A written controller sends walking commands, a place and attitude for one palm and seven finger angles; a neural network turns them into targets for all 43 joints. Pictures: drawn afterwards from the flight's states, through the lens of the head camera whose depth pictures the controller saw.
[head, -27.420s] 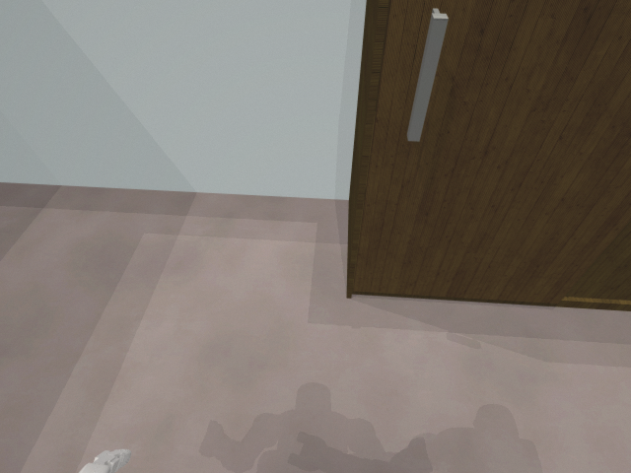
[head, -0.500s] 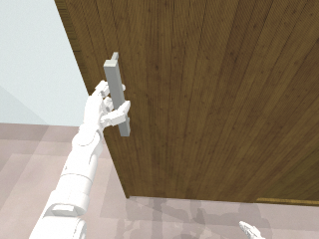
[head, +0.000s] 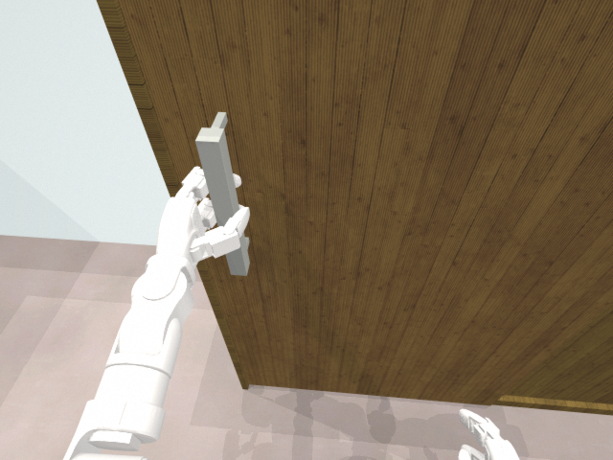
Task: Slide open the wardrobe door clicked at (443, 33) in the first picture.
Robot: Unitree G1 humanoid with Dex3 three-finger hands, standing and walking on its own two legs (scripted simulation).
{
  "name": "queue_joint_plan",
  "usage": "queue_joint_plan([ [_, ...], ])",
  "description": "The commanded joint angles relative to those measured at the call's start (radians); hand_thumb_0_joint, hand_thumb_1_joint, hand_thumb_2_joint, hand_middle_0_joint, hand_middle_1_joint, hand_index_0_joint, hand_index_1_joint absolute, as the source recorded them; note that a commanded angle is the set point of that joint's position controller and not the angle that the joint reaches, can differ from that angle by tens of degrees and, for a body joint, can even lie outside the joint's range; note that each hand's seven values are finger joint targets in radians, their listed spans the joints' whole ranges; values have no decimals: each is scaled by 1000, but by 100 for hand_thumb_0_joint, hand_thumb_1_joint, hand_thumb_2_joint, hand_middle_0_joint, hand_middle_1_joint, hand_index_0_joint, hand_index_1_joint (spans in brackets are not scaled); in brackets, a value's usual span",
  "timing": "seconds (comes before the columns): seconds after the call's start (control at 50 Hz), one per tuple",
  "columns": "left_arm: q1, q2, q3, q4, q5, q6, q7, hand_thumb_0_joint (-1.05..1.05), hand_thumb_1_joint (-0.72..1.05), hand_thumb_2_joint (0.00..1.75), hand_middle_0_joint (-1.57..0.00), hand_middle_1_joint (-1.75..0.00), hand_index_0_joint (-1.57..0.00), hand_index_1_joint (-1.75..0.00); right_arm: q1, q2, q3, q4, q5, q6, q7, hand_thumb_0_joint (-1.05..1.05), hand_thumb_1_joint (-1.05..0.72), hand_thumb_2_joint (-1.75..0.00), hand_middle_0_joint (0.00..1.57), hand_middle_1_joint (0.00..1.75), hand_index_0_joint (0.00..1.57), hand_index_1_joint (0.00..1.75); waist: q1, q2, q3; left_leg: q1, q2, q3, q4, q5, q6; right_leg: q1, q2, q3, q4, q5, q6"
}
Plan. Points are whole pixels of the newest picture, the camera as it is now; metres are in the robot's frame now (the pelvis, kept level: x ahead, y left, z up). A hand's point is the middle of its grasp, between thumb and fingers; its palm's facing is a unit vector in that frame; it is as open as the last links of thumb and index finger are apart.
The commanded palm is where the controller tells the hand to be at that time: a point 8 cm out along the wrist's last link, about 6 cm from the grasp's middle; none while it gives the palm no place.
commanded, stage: tug the door sideways, standing still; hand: left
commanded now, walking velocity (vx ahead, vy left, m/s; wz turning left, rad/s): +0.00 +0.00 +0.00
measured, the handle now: (231, 202) +0.43 +0.12 +0.11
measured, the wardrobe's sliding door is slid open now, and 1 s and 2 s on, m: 0.00 0.00 0.04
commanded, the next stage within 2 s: step sideways, sliding the door along in 0.82 s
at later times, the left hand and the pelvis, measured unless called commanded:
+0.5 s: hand (241, 230) +0.37 +0.10 +0.12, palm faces +0.02 -1.00 -0.04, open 6.2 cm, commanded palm +0.34 +0.09 +0.12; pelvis -0.01 +0.01 -0.01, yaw +4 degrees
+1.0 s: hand (238, 231) +0.37 +0.11 +0.12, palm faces -0.03 -1.00 -0.09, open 6.3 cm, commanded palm +0.36 +0.14 +0.12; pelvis -0.02 +0.02 -0.01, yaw +3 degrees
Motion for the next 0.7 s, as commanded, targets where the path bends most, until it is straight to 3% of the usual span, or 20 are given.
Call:
queue_joint_plan([
  [0.0,-421,9,-66,-199,1,-31,1,0,90,90,-45,-140,-45,-140,-50,-105,-35,-119,0,-32,-8,0,-90,-90,20,30,20,30,-29,-25,-265,98,20,-47,19,499,-11,93,-46,30,7,501,21],
  [0.04,-447,-28,-101,-207,2,-26,8,0,90,90,-45,-140,-45,-140,-52,-102,-35,-116,-4,-31,-6,0,-90,-90,20,30,20,30,-33,-17,-299,115,19,-56,29,503,-16,79,-46,24,17,486,19],
  [0.08,-463,-54,-119,-188,-1,-29,23,0,90,90,-45,-140,-45,-140,-51,-103,-33,-113,-9,-29,-5,0,-90,-90,20,30,20,30,-37,-64,-303,110,21,-66,32,500,-15,73,-44,15,25,475,20],
  [0.12,-486,-107,-181,-209,11,-41,33,0,90,90,-45,-140,-45,-140,-50,-97,-36,-110,-10,-31,0,0,-90,-90,20,30,20,30,-45,-58,-324,126,24,-77,41,523,-18,59,-45,11,37,466,18],
  [0.18,-520,-132,-225,-216,24,-60,36,0,90,90,-45,-140,-45,-140,-47,-98,-37,-110,-14,-31,3,0,-90,-90,20,30,20,30,-54,-76,-338,139,27,-85,52,537,-14,40,-45,9,47,461,20],
  [0.28,-572,-197,-300,-202,33,-80,31,0,90,90,-45,-140,-45,-140,-52,-91,-33,-105,-16,-35,11,0,-90,-90,20,30,20,30,-63,-29,-327,153,32,-106,66,537,-18,-12,-44,4,58,405,14],
  [0.34,-597,-236,-338,-181,32,-89,32,0,90,90,-45,-140,-45,-140,-58,-88,-30,-100,-15,-41,16,0,-90,-90,20,30,20,30,-70,-32,-311,147,36,-124,65,489,-24,-45,-42,-4,62,343,10],
  [0.42,-628,-284,-386,-168,35,-99,38,0,90,90,-45,-140,-45,-140,-52,-87,-31,-93,-15,-50,23,0,-90,-90,20,30,20,30,-78,-44,-315,159,44,-146,75,513,-27,-78,-39,-11,74,323,10],
  [0.68,-682,-305,-409,-138,40,-109,54,0,90,90,-45,-140,-45,-140,-38,-91,-33,-78,-18,-55,42,0,-90,-90,20,30,20,30,-76,-25,-337,183,55,-183,83,570,-57,-130,-35,-24,99,271,7],
])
